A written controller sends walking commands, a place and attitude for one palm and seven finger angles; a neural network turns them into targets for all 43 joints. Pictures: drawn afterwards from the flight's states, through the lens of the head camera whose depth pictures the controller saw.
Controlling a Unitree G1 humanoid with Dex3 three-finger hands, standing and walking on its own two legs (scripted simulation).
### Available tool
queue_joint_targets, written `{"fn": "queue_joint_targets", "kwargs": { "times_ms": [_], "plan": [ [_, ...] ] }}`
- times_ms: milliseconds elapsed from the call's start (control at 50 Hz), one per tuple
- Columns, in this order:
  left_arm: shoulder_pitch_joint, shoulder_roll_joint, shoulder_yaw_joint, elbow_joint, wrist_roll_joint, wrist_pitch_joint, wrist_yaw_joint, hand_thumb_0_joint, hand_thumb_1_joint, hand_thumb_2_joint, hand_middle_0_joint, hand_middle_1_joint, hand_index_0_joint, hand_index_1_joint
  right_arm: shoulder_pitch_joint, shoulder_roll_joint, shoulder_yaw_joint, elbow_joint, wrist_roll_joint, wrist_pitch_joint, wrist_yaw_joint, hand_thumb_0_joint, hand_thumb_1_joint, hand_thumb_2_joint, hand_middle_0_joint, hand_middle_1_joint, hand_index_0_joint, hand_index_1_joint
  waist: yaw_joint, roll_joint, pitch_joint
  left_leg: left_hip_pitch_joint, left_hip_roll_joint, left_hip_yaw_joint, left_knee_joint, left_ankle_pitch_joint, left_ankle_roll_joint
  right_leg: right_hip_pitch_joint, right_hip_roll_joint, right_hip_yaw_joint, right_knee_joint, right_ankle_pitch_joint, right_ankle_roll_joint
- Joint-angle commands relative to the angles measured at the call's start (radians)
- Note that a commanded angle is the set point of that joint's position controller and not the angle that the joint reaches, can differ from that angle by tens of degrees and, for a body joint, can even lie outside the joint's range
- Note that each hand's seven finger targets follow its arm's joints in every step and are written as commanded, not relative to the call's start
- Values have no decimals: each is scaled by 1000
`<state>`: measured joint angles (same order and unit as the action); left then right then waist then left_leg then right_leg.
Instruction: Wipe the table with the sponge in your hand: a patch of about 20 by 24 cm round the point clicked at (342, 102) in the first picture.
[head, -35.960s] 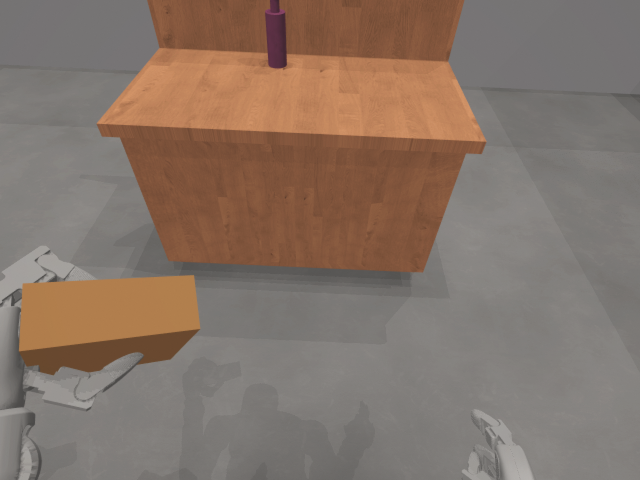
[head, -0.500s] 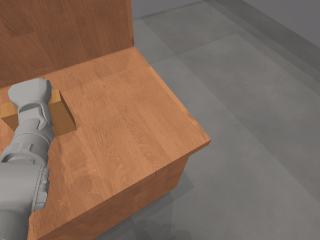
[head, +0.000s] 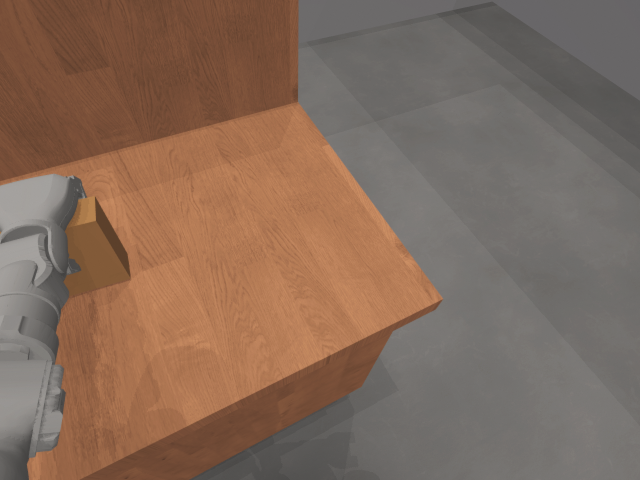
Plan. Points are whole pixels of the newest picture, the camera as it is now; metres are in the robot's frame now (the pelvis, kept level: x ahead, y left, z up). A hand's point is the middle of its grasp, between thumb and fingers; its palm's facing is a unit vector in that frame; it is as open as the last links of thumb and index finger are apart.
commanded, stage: wipe back along the first lane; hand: left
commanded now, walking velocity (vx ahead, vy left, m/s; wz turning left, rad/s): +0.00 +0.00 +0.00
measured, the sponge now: (67, 262) +0.40 +0.36 -0.02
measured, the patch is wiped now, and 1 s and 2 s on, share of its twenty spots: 1.00 1.00 1.00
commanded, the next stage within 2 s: lift the sponge slowly off the table in 1.60 s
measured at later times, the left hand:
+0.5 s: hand (55, 260) +0.37 +0.35 +0.03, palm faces -0.08 -0.02 -1.00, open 9.4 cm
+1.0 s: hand (64, 295) +0.32 +0.32 +0.03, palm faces -0.05 -0.02 -1.00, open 9.4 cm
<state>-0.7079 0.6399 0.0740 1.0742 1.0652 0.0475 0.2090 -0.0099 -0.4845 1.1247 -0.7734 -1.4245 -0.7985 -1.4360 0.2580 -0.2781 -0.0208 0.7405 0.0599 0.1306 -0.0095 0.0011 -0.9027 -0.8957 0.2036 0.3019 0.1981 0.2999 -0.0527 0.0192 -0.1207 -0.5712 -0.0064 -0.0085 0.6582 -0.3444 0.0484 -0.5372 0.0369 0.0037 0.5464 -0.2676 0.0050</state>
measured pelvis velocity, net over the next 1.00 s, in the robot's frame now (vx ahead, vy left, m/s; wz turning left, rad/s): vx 0.00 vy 0.00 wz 0.02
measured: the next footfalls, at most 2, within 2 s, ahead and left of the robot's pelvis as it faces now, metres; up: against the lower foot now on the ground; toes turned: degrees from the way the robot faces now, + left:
none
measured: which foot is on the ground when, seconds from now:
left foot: down 0.00-1.00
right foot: down 0.00-1.00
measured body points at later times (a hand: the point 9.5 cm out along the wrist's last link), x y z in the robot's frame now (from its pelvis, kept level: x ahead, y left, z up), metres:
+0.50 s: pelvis -0.01 +0.01 +0.00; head +0.04 +0.01 +0.45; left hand +0.37 +0.34 +0.08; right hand +0.09 -0.25 -0.12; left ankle -0.03 +0.08 -0.72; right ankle -0.01 -0.13 -0.72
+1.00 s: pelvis +0.00 +0.00 +0.01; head +0.01 +0.00 +0.46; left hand +0.32 +0.31 +0.08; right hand +0.16 -0.23 -0.11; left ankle -0.03 +0.08 -0.72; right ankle -0.01 -0.13 -0.72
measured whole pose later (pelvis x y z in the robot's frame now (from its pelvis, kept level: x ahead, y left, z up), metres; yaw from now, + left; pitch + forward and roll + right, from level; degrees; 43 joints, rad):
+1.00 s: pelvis +0.00 +0.00 +0.01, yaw +1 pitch +8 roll -2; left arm -0.32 0.44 -0.09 0.61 0.98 0.26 0.25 0.00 -0.45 1.12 -0.72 -1.48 -0.75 -1.49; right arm 0.16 -0.25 0.00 0.68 0.08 0.16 -0.01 0.00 -0.90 -0.90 0.20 0.30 0.20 0.30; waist 0.04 0.05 -0.13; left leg -0.41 -0.03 -0.01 0.60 -0.33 0.05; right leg -0.38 0.01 0.00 0.52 -0.27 0.01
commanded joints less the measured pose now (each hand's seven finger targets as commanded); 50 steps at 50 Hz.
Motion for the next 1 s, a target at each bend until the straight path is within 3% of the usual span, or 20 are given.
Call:
{"fn": "queue_joint_targets", "kwargs": {
  "times_ms": [0, 40, 60, 140, 200, 220, 240, 280, 320, 400, 520, 560, 620, 660, 720, 780, 820, 860, 920, 980],
  "plan": [
    [-217, 255, 20, -120, 20, 18, 29, 0, 100, 1300, -1200, -1600, -1200, -1600, 82, -163, -65, -66, 3, -11, 2, 0, -900, -900, 200, 300, 200, 300, 17, 74, -344, 233, 8, -24, -41, 513, -17, 165, 18, -14, -8, 398, -78],
    [-152, 237, 30, -130, 3, 14, 25, 0, 100, 1300, -1200, -1600, -1200, -1600, 79, -163, -67, -68, 0, -9, 6, 0, -900, -900, 200, 300, 200, 300, 34, 93, -362, 263, 16, -30, -31, 588, -24, 166, 20, -15, -3, 420, -82],
    [-156, 202, 0, -148, 1, 16, 26, 0, 100, 1300, -1200, -1600, -1200, -1600, 75, -159, -69, -73, 2, -5, 7, 0, -900, -900, 200, 300, 200, 300, 21, 71, -360, 267, 18, -33, -33, 578, -26, 156, 22, -20, -4, 405, -78],
    [-80, 181, 13, -145, -28, 32, 34, 0, 100, 1300, -1200, -1600, -1200, -1600, 54, -162, -68, -75, 6, -3, 8, 0, -900, -900, 200, 300, 200, 300, 33, 23, -319, 241, 16, -34, -50, 517, -18, 172, 20, -20, -16, 376, -79],
    [-95, 130, -35, -133, -39, 51, 35, 0, 100, 1300, -1200, -1600, -1200, -1600, 30, -159, -58, -81, 13, -3, 8, 0, -900, -900, 200, 300, 200, 300, 15, -10, -241, 196, 12, -31, -77, 397, -11, 151, 17, -24, -35, 304, -74],
    [-98, 142, -11, -129, -48, 50, 34, 0, 100, 1300, -1200, -1600, -1200, -1600, 22, -158, -56, -79, 15, -5, 4, 0, -900, -900, 200, 300, 200, 300, 23, -15, -229, 192, 15, -36, -87, 395, -10, 153, 15, -20, -38, 299, -79],
    [-89, 156, -14, -127, -38, 55, 34, 0, 100, 1300, -1200, -1600, -1200, -1600, 26, -163, -54, -79, 12, -3, 5, 0, -900, -900, 200, 300, 200, 300, 30, 6, -233, 197, 10, -35, -86, 393, -11, 156, 15, -23, -33, 292, -81],
    [-74, 103, -54, -152, -39, 62, 32, 0, 100, 1300, -1200, -1600, -1200, -1600, 13, -153, -54, -89, 15, -4, 6, 0, -900, -900, 200, 300, 200, 300, 28, 10, -237, 210, 12, -34, -90, 389, -14, 153, 15, -28, -35, 281, -80],
    [-29, 108, -28, -172, -47, 60, 27, 0, 100, 1300, -1200, -1600, -1200, -1600, -2, -151, -52, -98, 15, -6, 7, 0, -900, -900, 200, 300, 200, 300, 52, 26, -258, 222, 17, -42, -96, 424, -20, 166, 16, -22, -34, 288, -88],
    [3, 62, -67, -189, -53, 78, 27, 0, 100, 1300, -1200, -1600, -1200, -1600, -15, -149, -50, -112, 17, -2, 6, 0, -900, -900, 200, 300, 200, 300, 40, -18, -224, 205, 12, -38, -102, 348, -14, 160, 15, -26, -45, 242, -80],
    [48, 38, -64, -258, -73, 98, 26, 0, 100, 1300, -1200, -1600, -1200, -1600, -58, -144, -45, -131, 22, -6, 1, 0, -900, -900, 200, 300, 200, 300, 58, -8, -214, 218, 15, -50, -119, 356, -20, 173, 14, -25, -49, 231, -86],
    [55, -14, -111, -277, -70, 111, 28, 0, 100, 1300, -1200, -1600, -1200, -1600, -62, -140, -47, -135, 21, -5, 2, 0, -900, -900, 200, 300, 200, 300, 45, -9, -195, 237, 17, -52, -118, 346, -23, 150, 15, -34, -50, 209, -82],
    [88, -17, -97, -316, -84, 129, 25, 0, 100, 1300, -1200, -1600, -1200, -1600, -93, -136, -42, -146, 24, -7, -2, 0, -900, -900, 200, 300, 200, 300, 66, 0, -199, 240, 15, -55, -129, 351, -25, 174, 14, -27, -56, 214, -89],
    [87, -30, -120, -327, -81, 145, 24, 0, 100, 1300, -1200, -1600, -1200, -1600, -93, -136, -42, -147, 23, -3, -3, 0, -900, -900, 200, 300, 200, 300, 53, -17, -181, 241, 13, -53, -129, 326, -25, 170, 13, -33, -59, 199, -84],
    [141, -46, -110, -366, -92, 159, 18, 0, 100, 1300, -1200, -1600, -1200, -1600, -122, -131, -40, -158, 25, -5, -6, 0, -900, -900, 200, 300, 200, 300, 74, -7, -191, 252, 13, -59, -136, 350, -28, 190, 12, -30, -58, 210, -90],
    [189, -104, -159, -406, -88, 176, 14, 0, 100, 1300, -1200, -1600, -1200, -1600, -134, -124, -40, -167, 23, -2, -2, 0, -900, -900, 200, 300, 200, 300, 71, -14, -185, 274, 14, -58, -128, 373, -33, 187, 14, -36, -55, 225, -88],
    [235, -86, -123, -447, -104, 182, 14, 0, 100, 1300, -1200, -1600, -1200, -1600, -151, -126, -40, -173, 23, -5, -3, 0, -900, -900, 200, 300, 200, 300, 86, -22, -209, 282, 16, -62, -129, 411, -34, 220, 13, -30, -53, 260, -91],
    [239, -122, -165, -473, -106, 197, 9, 0, 100, 1300, -1200, -1600, -1200, -1600, -161, -123, -36, -181, 23, -3, -5, 0, -900, -900, 200, 300, 200, 300, 72, -45, -181, 276, 11, -56, -131, 381, -30, 219, 12, -30, -60, 257, -84],
    [292, -88, -113, -504, -116, 216, 11, 0, 100, 1300, -1200, -1600, -1200, -1600, -189, -125, -32, -186, 24, -5, -8, 0, -900, -900, 200, 300, 200, 300, 96, -50, -165, 265, 8, -56, -144, 369, -27, 244, 10, -25, -63, 260, -89],
    [296, -132, -163, -526, -109, 237, 5, 0, 100, 1300, -1200, -1600, -1200, -1600, -200, -119, -28, -190, 25, -6, -10, 0, -900, -900, 200, 300, 200, 300, 85, -52, -142, 273, 4, -52, -145, 353, -26, 234, 9, -32, -65, 249, -85]
  ]
}}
